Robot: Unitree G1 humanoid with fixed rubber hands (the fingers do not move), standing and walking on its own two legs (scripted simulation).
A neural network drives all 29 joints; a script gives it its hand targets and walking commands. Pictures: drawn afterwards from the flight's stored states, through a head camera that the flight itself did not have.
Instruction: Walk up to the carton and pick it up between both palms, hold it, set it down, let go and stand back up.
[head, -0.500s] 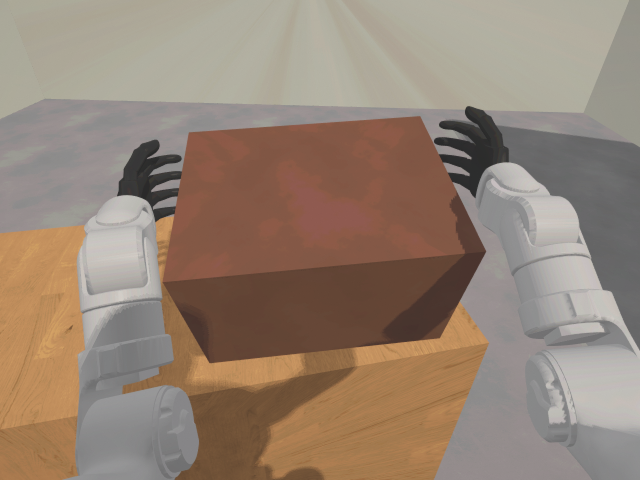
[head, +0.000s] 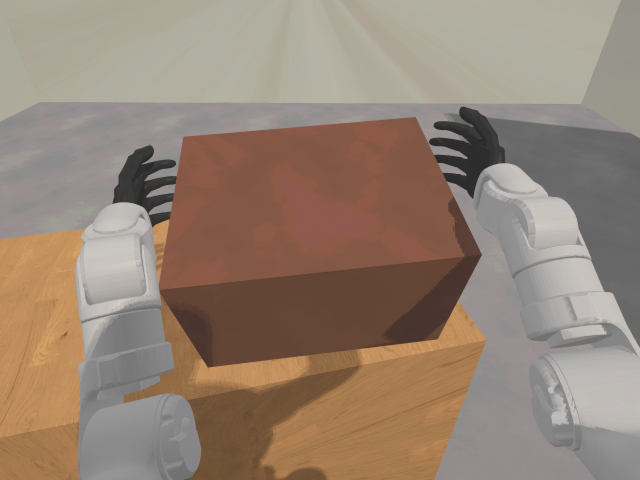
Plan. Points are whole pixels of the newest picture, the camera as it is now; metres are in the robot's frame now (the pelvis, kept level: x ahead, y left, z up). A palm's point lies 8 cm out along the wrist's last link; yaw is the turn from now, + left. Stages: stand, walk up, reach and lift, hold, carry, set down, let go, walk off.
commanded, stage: hold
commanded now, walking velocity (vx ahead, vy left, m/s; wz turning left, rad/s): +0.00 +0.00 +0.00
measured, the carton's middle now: (313, 240) +0.39 +0.01 +0.17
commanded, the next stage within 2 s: none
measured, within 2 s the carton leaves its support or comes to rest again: neither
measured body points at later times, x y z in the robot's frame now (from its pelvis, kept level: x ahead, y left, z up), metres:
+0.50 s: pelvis -0.01 +0.00 +0.00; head -0.09 +0.02 +0.44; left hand +0.36 +0.21 +0.26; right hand +0.37 -0.19 +0.29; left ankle +0.03 +0.14 -0.75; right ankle -0.01 -0.12 -0.75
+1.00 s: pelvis +0.00 +0.00 +0.00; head -0.07 +0.02 +0.44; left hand +0.37 +0.21 +0.25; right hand +0.38 -0.19 +0.28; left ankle +0.03 +0.14 -0.75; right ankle -0.01 -0.12 -0.75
